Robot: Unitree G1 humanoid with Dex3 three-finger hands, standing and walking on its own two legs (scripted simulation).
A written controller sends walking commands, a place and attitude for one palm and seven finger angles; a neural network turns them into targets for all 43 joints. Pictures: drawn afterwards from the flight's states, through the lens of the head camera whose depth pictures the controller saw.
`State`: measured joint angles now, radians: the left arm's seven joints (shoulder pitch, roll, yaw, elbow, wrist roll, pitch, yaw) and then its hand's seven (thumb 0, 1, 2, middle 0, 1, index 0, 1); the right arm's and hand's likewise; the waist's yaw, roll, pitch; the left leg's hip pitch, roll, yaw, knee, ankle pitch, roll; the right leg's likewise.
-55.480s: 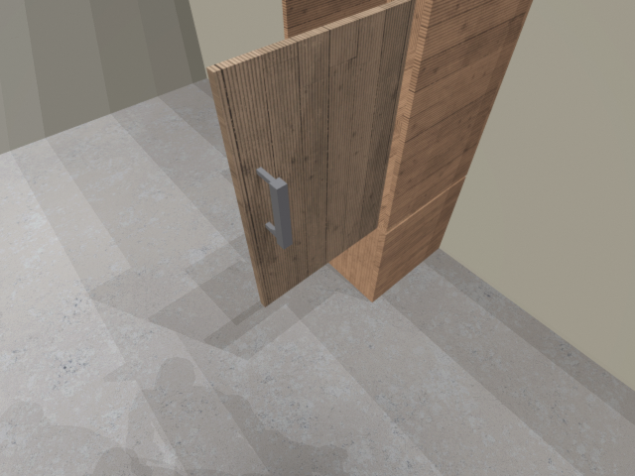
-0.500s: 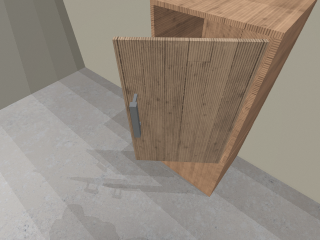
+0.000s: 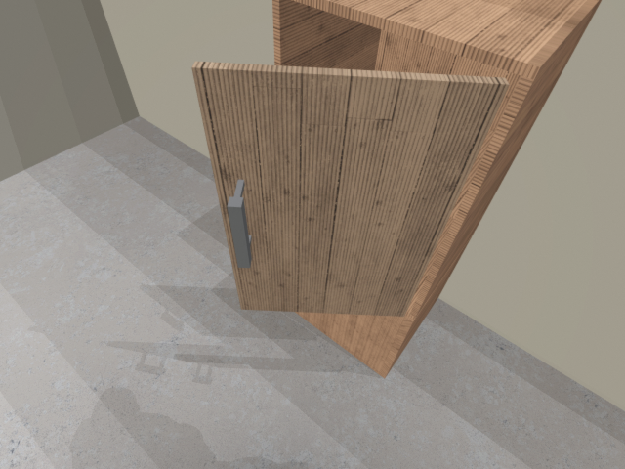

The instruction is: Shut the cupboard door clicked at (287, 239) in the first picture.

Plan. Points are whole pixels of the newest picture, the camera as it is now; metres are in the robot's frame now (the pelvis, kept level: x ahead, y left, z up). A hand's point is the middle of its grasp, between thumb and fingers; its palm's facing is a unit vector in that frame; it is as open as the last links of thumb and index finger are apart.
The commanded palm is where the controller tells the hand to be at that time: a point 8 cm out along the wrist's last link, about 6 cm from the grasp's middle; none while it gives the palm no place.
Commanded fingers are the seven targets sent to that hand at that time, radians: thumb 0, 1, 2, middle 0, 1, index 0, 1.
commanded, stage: shuffle to correct the standing spot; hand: left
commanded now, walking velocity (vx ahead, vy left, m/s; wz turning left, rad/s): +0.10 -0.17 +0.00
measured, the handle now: (242, 225) +0.48 +0.15 +0.00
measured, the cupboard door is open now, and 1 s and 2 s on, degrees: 37 37 37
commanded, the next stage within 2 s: come to a stop and stand still in 0.02 s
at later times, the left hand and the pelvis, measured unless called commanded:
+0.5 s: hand out of the picture +0.02 +0.14 -0.18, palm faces +0.05 -0.99 -0.16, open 7.4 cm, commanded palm none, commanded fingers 0.00 0.90 0.90 -0.20 -0.30 -0.20 -0.30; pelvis +0.03 -0.02 +0.00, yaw +0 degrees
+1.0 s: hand out of the picture +0.03 +0.18 -0.16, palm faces -0.01 -0.97 -0.25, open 7.4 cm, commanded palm none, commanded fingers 0.00 0.90 0.90 -0.20 -0.30 -0.20 -0.30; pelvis -0.01 -0.01 +0.00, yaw +0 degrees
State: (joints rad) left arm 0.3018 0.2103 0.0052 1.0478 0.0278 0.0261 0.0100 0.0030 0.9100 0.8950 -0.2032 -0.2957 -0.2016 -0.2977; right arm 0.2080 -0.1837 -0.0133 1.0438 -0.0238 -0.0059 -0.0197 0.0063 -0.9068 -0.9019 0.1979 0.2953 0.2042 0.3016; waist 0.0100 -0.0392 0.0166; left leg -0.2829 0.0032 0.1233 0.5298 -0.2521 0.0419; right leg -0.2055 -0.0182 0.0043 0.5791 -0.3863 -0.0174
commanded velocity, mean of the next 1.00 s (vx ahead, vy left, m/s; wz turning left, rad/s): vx -0.03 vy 0.01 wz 0.00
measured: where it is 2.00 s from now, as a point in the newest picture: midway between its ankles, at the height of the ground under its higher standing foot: outside the picture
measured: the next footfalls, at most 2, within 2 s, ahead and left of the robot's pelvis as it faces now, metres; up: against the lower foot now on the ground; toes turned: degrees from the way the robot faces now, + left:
right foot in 1.94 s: +0.07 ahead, -0.10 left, +0.00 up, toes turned +1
